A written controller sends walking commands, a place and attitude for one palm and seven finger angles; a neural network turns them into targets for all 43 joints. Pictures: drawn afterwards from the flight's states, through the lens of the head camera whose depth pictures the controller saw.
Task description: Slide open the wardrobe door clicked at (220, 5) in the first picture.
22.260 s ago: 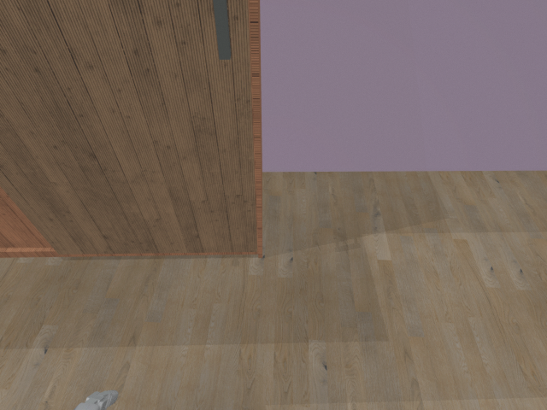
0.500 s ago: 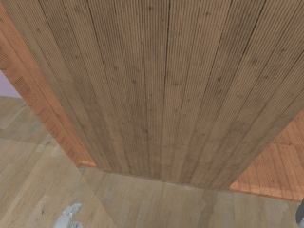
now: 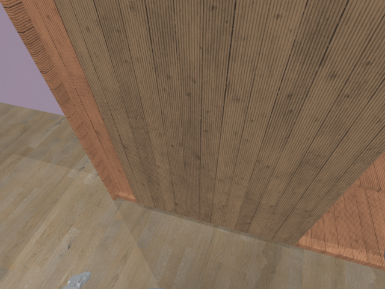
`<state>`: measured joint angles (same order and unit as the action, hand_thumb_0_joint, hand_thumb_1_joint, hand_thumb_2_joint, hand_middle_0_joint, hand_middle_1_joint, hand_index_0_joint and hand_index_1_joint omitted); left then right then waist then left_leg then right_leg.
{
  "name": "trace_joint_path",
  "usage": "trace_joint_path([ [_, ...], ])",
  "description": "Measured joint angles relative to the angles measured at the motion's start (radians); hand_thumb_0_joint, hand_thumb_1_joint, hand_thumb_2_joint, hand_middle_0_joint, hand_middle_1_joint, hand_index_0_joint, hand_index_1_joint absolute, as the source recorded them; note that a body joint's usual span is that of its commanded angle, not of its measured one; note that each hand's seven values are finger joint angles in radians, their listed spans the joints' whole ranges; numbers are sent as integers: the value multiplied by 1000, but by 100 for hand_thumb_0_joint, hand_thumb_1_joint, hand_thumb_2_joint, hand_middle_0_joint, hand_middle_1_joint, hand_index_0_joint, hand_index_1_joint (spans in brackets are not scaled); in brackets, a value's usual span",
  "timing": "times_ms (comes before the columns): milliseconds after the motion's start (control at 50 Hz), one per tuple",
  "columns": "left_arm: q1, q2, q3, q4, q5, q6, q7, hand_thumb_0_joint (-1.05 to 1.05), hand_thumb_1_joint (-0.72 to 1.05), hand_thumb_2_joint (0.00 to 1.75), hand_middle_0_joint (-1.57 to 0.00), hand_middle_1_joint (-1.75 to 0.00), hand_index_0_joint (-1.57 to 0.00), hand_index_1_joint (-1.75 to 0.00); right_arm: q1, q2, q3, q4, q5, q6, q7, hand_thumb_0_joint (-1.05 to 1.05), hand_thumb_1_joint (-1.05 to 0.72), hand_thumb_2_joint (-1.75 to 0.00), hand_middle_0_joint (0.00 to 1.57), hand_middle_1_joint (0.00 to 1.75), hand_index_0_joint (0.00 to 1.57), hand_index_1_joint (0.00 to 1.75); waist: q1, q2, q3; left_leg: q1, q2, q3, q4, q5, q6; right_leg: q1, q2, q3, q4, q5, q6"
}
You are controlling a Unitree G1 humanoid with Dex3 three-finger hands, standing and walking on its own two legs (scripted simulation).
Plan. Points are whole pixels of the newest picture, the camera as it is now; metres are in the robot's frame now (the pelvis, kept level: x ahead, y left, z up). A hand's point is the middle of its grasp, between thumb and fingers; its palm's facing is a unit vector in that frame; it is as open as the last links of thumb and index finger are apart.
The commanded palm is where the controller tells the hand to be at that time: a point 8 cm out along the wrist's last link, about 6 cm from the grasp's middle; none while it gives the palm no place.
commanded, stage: stop walking and hold the door there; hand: right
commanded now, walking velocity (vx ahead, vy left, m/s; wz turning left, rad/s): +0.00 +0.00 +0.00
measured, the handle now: out of the picture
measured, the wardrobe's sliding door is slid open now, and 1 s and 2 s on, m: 0.66 0.65 0.64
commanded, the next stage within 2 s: loosen the grip on the handle in 1.28 s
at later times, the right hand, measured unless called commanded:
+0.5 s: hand out of the picture +0.44 -0.34 +0.24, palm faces +0.46 +0.87 -0.19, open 5.5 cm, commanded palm +0.39 -0.40 +0.21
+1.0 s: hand out of the picture +0.43 -0.34 +0.24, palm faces +0.39 +0.91 -0.14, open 5.7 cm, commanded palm +0.39 -0.38 +0.21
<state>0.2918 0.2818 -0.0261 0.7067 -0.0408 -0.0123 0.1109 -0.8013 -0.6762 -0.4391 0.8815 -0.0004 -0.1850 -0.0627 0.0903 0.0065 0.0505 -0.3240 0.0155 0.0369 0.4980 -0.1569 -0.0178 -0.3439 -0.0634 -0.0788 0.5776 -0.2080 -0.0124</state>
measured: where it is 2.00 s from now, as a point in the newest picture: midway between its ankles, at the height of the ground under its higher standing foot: outside the picture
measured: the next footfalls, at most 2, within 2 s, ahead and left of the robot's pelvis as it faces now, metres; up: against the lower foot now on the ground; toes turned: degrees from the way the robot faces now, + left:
right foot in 0.58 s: +0.05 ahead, -0.21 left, +0.00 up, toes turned -9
left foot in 0.80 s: +0.07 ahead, +0.02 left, +0.00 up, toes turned -3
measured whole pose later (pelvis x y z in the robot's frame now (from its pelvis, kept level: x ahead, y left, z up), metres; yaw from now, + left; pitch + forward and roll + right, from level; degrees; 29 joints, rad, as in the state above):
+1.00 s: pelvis +0.01 -0.08 +0.00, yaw -8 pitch +0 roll +1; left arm 0.18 0.22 -0.06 0.71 -0.04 -0.05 0.09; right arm -0.82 -0.43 -0.24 0.53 0.06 -0.14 -0.05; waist 0.01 -0.01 0.13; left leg -0.28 -0.01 0.11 0.56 -0.28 0.04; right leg -0.32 -0.04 -0.02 0.63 -0.31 0.01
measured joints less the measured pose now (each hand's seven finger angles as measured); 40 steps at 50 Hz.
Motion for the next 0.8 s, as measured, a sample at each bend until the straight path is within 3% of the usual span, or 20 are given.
trace_joint_path([
  [320, 35, 27, 21, 38, -9, 0, 2, 1, 90, 90, -20, -30, -20, -30, 64, 6, -18, -2, -2, -46, 28, -20, -65, -77, 45, 140, 41, 140, -13, -21, -31, 0, 8, 13, 14, -26, 1, 2, 7, 11, 1, -24, 6],
  [400, 11, 45, 43, 36, -8, 5, -6, 1, 90, 90, -20, -30, -20, -30, 63, 41, -6, -22, -11, -50, 43, -24, -64, -78, 45, 140, 43, 140, -16, -34, -22, 8, 37, 23, 16, -36, -9, -61, 52, 61, 198, -190, 9],
  [460, -9, 58, 50, 45, 5, -5, -10, 1, 90, 90, -20, -30, -20, -30, 49, 86, 17, -48, -10, -49, 57, -24, -63, -80, 45, 140, 43, 140, -20, -18, -10, 23, 90, 22, 10, -36, -33, -92, 69, 65, 323, -224, 14],
  [520, -31, 60, 48, 44, 15, -9, -12, 1, 90, 90, -20, -30, -20, -30, 36, 126, 44, -80, -5, -53, 69, -24, -61, -83, 45, 140, 44, 140, -17, 10, -4, 31, 148, 22, 22, -46, -65, -56, 50, 55, 247, -223, 14],
  [580, -53, 65, 48, 29, 15, -13, -5, 0, 90, 90, -20, -30, -20, -30, 21, 166, 88, -135, 10, -50, 66, -23, -59, -85, 45, 140, 43, 140, -23, 13, 1, 11, 180, 18, 81, -76, -92, 38, 11, 48, 31, -70, 16],
  [600, -65, 61, 51, 24, 15, -14, -2, 0, 90, 90, -20, -30, -20, -30, 13, 175, 105, -159, 18, -45, 60, -24, -59, -86, 45, 140, 42, 140, -26, 12, 4, -12, 186, 13, 123, -97, -81, 41, 9, 45, 15, -59, 47],
  [640, -93, 18, 53, 13, 8, -10, -3, 0, 91, 90, -20, -30, -20, -30, 10, 183, 136, -204, 28, -41, 43, -22, -61, -87, 45, 140, 40, 140, -47, 28, 29, -64, 150, -35, 252, -232, -47, 26, 15, 31, 50, -73, 50],
  [700, -100, -56, 23, -10, 5, -17, -18, 0, 91, 90, -20, -30, -20, -30, 3, 204, 172, -266, 47, -14, 25, -21, -65, -84, 45, 140, 35, 140, -69, 27, 47, -89, 56, -11, 326, -293, -26, 18, 0, 42, 24, -56, 36],
  [800, -105, -129, -37, -38, 3, -35, -50, 0, 90, 90, -20, -30, -20, -30, -13, 205, 189, -331, 52, 23, 15, -20, -69, -81, 45, 140, 29, 140, -103, 28, 64, 5, -38, 44, 110, -184, -1, -12, -7, 45, 21, -42, 47],
])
